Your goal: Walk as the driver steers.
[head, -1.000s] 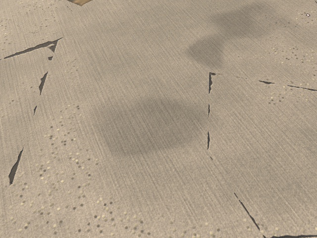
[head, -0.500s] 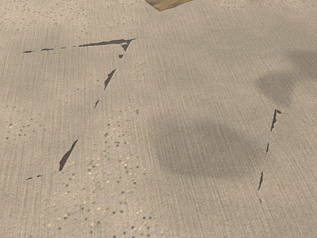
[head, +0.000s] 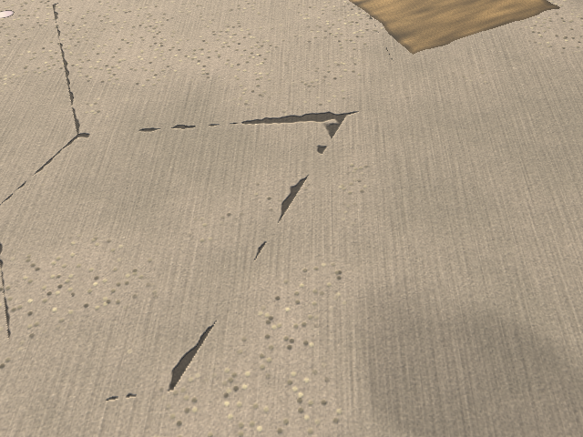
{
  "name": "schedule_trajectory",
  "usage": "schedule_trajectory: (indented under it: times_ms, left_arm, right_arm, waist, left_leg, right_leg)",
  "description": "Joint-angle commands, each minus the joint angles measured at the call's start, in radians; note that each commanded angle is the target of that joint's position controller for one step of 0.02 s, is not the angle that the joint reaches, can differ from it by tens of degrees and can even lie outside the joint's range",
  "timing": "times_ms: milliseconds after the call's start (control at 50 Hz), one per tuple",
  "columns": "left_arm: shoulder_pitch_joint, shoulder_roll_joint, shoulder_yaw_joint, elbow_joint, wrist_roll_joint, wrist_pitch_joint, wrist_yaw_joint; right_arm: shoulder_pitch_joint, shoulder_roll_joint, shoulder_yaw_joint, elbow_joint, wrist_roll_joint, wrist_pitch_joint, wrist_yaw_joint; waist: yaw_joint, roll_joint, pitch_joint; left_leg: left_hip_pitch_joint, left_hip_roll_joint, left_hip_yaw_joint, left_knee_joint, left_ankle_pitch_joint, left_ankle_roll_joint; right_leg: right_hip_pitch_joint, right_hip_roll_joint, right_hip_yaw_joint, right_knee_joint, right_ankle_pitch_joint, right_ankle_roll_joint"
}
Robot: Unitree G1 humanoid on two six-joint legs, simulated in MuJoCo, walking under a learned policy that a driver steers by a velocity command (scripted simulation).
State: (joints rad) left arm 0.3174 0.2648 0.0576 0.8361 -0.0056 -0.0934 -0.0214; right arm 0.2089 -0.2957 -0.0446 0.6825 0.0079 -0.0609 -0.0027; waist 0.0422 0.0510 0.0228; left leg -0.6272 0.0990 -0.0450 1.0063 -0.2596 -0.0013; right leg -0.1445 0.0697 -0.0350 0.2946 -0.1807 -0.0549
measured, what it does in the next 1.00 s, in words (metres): walks ahead: left foot, then right foot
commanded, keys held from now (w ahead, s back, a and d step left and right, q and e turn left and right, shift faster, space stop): w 1.00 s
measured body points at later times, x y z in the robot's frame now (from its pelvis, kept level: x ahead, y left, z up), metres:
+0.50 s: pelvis +0.29 +0.07 +0.00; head +0.32 +0.08 +0.45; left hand +0.45 +0.34 -0.11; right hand +0.34 -0.21 -0.11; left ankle +0.28 +0.15 -0.74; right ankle +0.38 -0.10 -0.67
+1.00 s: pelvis +0.57 +0.00 +0.00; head +0.60 -0.01 +0.45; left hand +0.63 +0.28 -0.12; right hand +0.70 -0.27 -0.11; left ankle +0.62 +0.17 -0.67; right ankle +0.58 -0.08 -0.74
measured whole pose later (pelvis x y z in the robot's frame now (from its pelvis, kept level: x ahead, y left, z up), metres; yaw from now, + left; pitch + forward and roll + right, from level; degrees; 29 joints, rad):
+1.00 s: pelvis +0.57 +0.00 +0.00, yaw -1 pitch +1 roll -1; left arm 0.29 0.27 0.04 0.86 0.00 -0.08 -0.03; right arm 0.22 -0.31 -0.05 0.76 0.01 -0.07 -0.01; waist 0.04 0.05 0.03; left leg -0.60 0.11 -0.04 1.03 -0.25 0.00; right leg -0.18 0.07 -0.05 0.32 -0.16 -0.07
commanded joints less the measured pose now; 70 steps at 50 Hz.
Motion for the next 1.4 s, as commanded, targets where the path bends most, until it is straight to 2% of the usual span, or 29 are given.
schedule_trajectory:
  times_ms: [20,160,220,240,260,280,300,320,360,460,560,660,720,760,780,800,820,840,860,900,960,1080,1200,1260,1300,1320,1340,1360,1400]
  left_arm:
    - [-0.087,0.157,0.032,-0.075,-0.011,-0.019,0.008]
    - [0.038,0.208,0.042,-0.015,-0.028,0.016,0.012]
    - [0.029,0.200,0.034,-0.011,-0.018,0.036,0.018]
    - [0.034,0.145,0.009,-0.036,0.007,0.035,0.022]
    - [0.168,0.024,-0.028,-0.056,0.002,0.016,0.015]
    - [0.118,0.125,-0.008,-0.036,-0.018,-0.001,0.008]
    - [0.018,0.179,0.008,-0.067,-0.040,-0.011,0.003]
    - [-0.043,0.168,0.004,-0.081,-0.033,-0.015,0.007]
    - [-0.057,0.150,0.008,-0.083,-0.010,-0.005,0.008]
    - [-0.105,0.090,-0.006,-0.092,0.003,0.032,0.012]
    - [-0.273,0.068,-0.019,-0.126,-0.001,0.016,-0.004]
    - [-0.391,0.085,-0.018,-0.172,-0.009,0.003,-0.026]
    - [-0.340,0.116,-0.006,-0.165,-0.007,-0.004,-0.034]
    - [-0.093,0.189,0.035,-0.091,-0.001,-0.004,-0.021]
    - [0.086,0.267,0.054,-0.060,0.005,0.003,-0.009]
    - [0.102,0.309,0.060,-0.046,0.004,0.007,-0.015]
    - [0.074,0.209,0.036,-0.056,-0.014,0.007,-0.015]
    - [0.010,0.176,0.025,-0.065,-0.012,0.006,-0.010]
    - [-0.052,0.160,0.020,-0.075,-0.003,0.006,-0.010]
    - [-0.108,0.118,0.008,-0.080,0.017,0.001,-0.011]
    - [-0.102,0.132,0.013,-0.058,0.006,-0.013,-0.009]
    - [-0.029,0.172,0.021,-0.013,-0.003,-0.002,0.013]
    - [0.069,0.195,0.028,0.046,-0.016,0.027,0.020]
    - [0.043,0.217,0.037,0.052,-0.017,0.042,0.028]
    - [0.026,0.176,0.019,0.034,-0.002,0.049,0.032]
    - [0.138,0.067,-0.016,0.008,0.005,0.031,0.024]
    - [0.124,0.081,-0.017,0.026,0.000,0.009,0.018]
    - [0.042,0.171,0.008,0.001,-0.029,-0.006,0.009]
    - [-0.061,0.160,0.009,-0.021,-0.029,-0.011,0.011]
  right_arm:
    - [-0.030,-0.029,0.003,-0.073,-0.008,-0.017,0.007]
    - [-0.193,-0.065,-0.009,-0.130,0.009,-0.031,0.036]
    - [0.034,-0.136,-0.051,-0.073,0.002,-0.028,0.030]
    - [0.211,-0.208,-0.074,-0.044,-0.006,-0.022,0.019]
    - [0.254,-0.301,-0.089,-0.029,-0.015,-0.019,0.023]
    - [0.265,-0.194,-0.064,-0.034,-0.004,-0.019,0.026]
    - [0.195,-0.158,-0.049,-0.039,-0.004,-0.022,0.025]
    - [0.132,-0.142,-0.043,-0.045,-0.008,-0.022,0.024]
    - [0.060,-0.102,-0.031,-0.047,-0.022,-0.028,0.028]
    - [0.069,-0.124,-0.042,-0.005,-0.007,-0.050,0.022]
    - [0.125,-0.152,-0.047,0.040,0.001,-0.037,0.008]
    - [0.202,-0.169,-0.054,0.101,0.010,-0.015,0.003]
    - [0.189,-0.184,-0.061,0.116,0.013,0.002,-0.006]
    - [0.170,-0.160,-0.048,0.110,0.006,0.012,-0.013]
    - [0.186,-0.106,-0.023,0.082,-0.022,0.010,-0.017]
    - [0.313,-0.005,0.003,0.073,-0.006,-0.012,-0.006]
    - [0.229,-0.118,-0.019,0.083,0.016,-0.031,0.000]
    - [0.133,-0.153,-0.031,0.054,0.035,-0.043,0.006]
    - [0.088,-0.142,-0.029,0.045,0.027,-0.046,0.000]
    - [0.087,-0.120,-0.033,0.046,0.006,-0.035,-0.001]
    - [0.097,-0.074,-0.025,0.047,0.000,-0.009,-0.004]
    - [-0.104,-0.034,-0.007,-0.007,-0.002,-0.018,0.007]
    - [-0.252,-0.047,-0.005,-0.063,0.010,-0.033,0.040]
    - [-0.170,-0.086,-0.022,-0.049,0.006,-0.036,0.046]
    - [0.119,-0.169,-0.063,0.032,-0.003,-0.033,0.031]
    - [0.226,-0.272,-0.088,0.049,-0.021,-0.027,0.025]
    - [0.253,-0.204,-0.071,0.060,-0.004,-0.022,0.027]
    - [0.185,-0.157,-0.051,0.052,0.001,-0.022,0.027]
    - [0.055,-0.105,-0.035,0.038,-0.009,-0.024,0.027]
  waist:
    - [-0.028,-0.109,0.028]
    - [0.017,-0.108,0.035]
    - [-0.116,-0.105,-0.105]
    - [-0.184,-0.012,-0.253]
    - [-0.110,0.277,-0.386]
    - [-0.153,0.185,-0.392]
    - [-0.149,0.121,-0.239]
    - [-0.124,0.041,-0.161]
    - [-0.063,0.030,-0.090]
    - [-0.035,0.003,-0.026]
    - [-0.091,-0.001,0.023]
    - [-0.122,0.006,0.054]
    - [-0.076,0.033,0.015]
    - [0.045,0.020,-0.148]
    - [0.097,-0.119,-0.305]
    - [0.017,-0.370,-0.399]
    - [0.066,-0.240,-0.323]
    - [0.057,-0.195,-0.188]
    - [0.026,-0.112,-0.119]
    - [-0.029,-0.124,-0.065]
    - [-0.056,-0.123,-0.042]
    - [0.003,-0.101,0.017]
    - [0.041,-0.106,0.054]
    - [-0.024,-0.133,-0.001]
    - [-0.159,-0.088,-0.203]
    - [-0.137,0.128,-0.364]
    - [-0.152,0.200,-0.427]
    - [-0.150,0.126,-0.275]
    - [-0.097,0.012,-0.082]
  left_leg:
    - [0.016,0.027,0.005,-0.191,0.174,-0.015]
    - [0.083,-0.034,0.024,-0.462,0.257,0.029]
    - [0.412,-0.096,0.083,-0.506,0.192,0.091]
    - [0.695,0.061,-0.083,-0.471,0.217,0.150]
    - [1.000,0.290,-0.586,-0.596,-0.018,0.317]
    - [1.000,0.282,-0.706,-0.691,-0.148,0.308]
    - [0.889,0.253,-0.553,-0.698,-0.110,0.267]
    - [0.758,0.213,-0.437,-0.707,0.016,0.249]
    - [0.573,0.154,-0.298,-0.757,0.206,0.237]
    - [0.477,0.130,-0.156,-0.862,0.315,0.260]
    - [0.488,0.080,-0.037,-0.884,0.281,0.210]
    - [0.628,0.141,-0.051,-0.828,0.297,0.197]
    - [0.701,0.157,-0.050,-0.731,0.492,0.168]
    - [0.615,0.075,0.020,-0.438,0.683,0.117]
    - [0.399,0.004,0.067,-0.105,0.354,0.076]
    - [0.016,-0.173,0.003,0.185,-0.313,0.019]
    - [-0.099,-0.117,-0.099,0.279,-0.324,0.028]
    - [-0.148,-0.068,-0.070,0.268,-0.227,0.040]
    - [-0.113,-0.019,-0.041,0.223,-0.136,0.038]
    - [-0.017,0.030,-0.041,0.145,-0.041,0.025]
    - [0.013,0.046,-0.023,0.065,0.003,-0.003]
    - [-0.002,0.020,0.020,-0.302,0.313,-0.021]
    - [-0.019,-0.020,0.026,-0.477,0.295,0.018]
    - [0.118,-0.062,0.056,-0.511,0.188,0.063]
    - [0.567,-0.036,0.032,-0.498,0.232,0.131]
    - [0.981,0.223,-0.394,-0.516,0.100,0.284]
    - [1.041,0.291,-0.676,-0.672,-0.019,0.330]
    - [0.928,0.265,-0.569,-0.701,-0.093,0.282]
    - [0.644,0.190,-0.331,-0.762,0.026,0.236]
  right_leg:
    - [-0.074,-0.242,0.152,-0.183,0.189,-0.184]
    - [0.105,-0.308,0.141,-0.098,0.226,-0.118]
    - [0.102,-0.251,0.075,0.211,0.537,-0.061]
    - [-0.070,-0.196,0.030,0.515,0.334,-0.021]
    - [-0.448,-0.016,0.033,0.877,-0.302,0.044]
    - [-0.564,-0.050,0.158,0.995,-0.389,0.035]
    - [-0.632,-0.099,0.140,1.014,-0.311,0.022]
    - [-0.612,-0.145,0.114,0.974,-0.223,0.021]
    - [-0.517,-0.197,0.115,0.876,-0.132,0.030]
    - [-0.516,-0.210,0.098,0.685,-0.002,0.070]
    - [-0.474,-0.171,0.061,0.372,0.263,0.075]
    - [-0.492,-0.142,0.058,0.244,0.224,0.039]
    - [-0.397,-0.109,0.030,0.205,0.116,-0.003]
    - [-0.025,-0.083,0.002,0.192,0.142,-0.059]
    - [0.277,-0.288,0.245,0.224,0.178,-0.126]
    - [0.546,-0.459,0.722,0.087,-0.079,-0.282]
    - [0.500,-0.432,0.727,0.016,-0.224,-0.247]
    - [0.376,-0.402,0.578,-0.005,-0.191,-0.206]
    - [0.242,-0.366,0.479,-0.025,-0.084,-0.186]
    - [0.076,-0.311,0.359,-0.076,0.085,-0.178]
    - [-0.007,-0.293,0.260,-0.141,0.196,-0.199]
    - [0.005,-0.236,0.111,-0.175,0.257,-0.153]
    - [0.176,-0.312,0.126,-0.111,0.263,-0.135]
    - [0.234,-0.323,0.118,0.011,0.501,-0.104]
    - [0.077,-0.233,0.047,0.378,0.552,-0.051]
    - [-0.330,-0.085,-0.006,0.777,0.164,0.023]
    - [-0.497,-0.017,0.115,0.945,-0.384,0.031]
    - [-0.594,-0.081,0.152,1.015,-0.355,0.014]
    - [-0.572,-0.169,0.105,0.923,-0.196,0.010]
